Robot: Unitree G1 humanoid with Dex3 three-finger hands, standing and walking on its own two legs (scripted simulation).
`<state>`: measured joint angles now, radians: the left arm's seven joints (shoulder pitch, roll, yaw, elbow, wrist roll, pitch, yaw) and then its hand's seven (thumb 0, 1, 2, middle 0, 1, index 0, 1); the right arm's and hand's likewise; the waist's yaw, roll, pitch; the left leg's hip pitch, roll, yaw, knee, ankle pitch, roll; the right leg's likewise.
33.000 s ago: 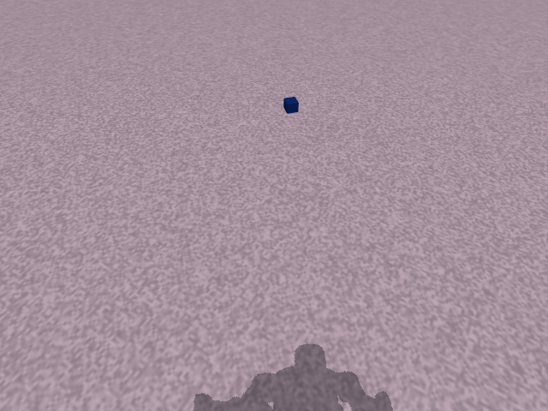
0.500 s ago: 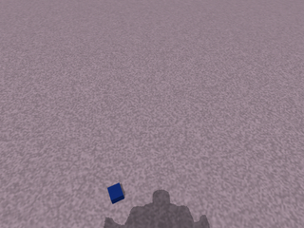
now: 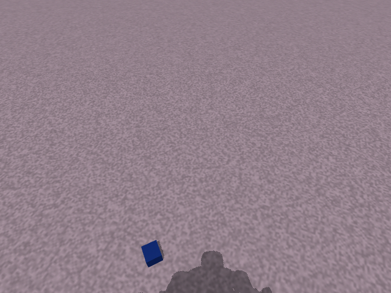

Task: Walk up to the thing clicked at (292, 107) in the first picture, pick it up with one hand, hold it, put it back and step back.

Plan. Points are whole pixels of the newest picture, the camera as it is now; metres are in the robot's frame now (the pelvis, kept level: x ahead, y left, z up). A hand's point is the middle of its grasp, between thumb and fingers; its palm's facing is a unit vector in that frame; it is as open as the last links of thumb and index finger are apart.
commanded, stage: stand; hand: left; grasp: from above
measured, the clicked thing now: (152, 253) +0.46 +0.23 -0.75
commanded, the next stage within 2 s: step back in 1.58 s
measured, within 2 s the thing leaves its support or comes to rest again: neither
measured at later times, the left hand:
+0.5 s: hand out of the picture +0.07 +0.23 -0.16, palm faces +0.01 -0.94 -0.33, open 7.4 cm
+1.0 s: hand out of the picture +0.09 +0.23 -0.16, palm faces +0.00 -0.94 -0.34, open 7.4 cm
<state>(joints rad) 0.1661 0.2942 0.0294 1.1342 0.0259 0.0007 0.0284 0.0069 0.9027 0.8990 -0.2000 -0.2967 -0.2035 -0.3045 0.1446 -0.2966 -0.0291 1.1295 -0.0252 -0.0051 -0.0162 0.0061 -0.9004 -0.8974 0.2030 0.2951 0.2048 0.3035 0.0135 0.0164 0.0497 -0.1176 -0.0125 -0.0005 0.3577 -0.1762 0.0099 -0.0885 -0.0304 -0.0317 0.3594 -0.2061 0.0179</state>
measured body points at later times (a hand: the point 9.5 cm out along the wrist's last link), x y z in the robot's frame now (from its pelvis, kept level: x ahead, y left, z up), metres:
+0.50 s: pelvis +0.01 -0.01 +0.00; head +0.01 -0.01 +0.45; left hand +0.07 +0.28 -0.13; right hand +0.07 -0.30 -0.14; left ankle +0.02 +0.11 -0.75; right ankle +0.00 -0.13 -0.75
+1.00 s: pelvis +0.02 -0.01 +0.00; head +0.02 -0.02 +0.45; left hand +0.09 +0.28 -0.13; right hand +0.09 -0.31 -0.14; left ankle +0.02 +0.11 -0.75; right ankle +0.00 -0.13 -0.75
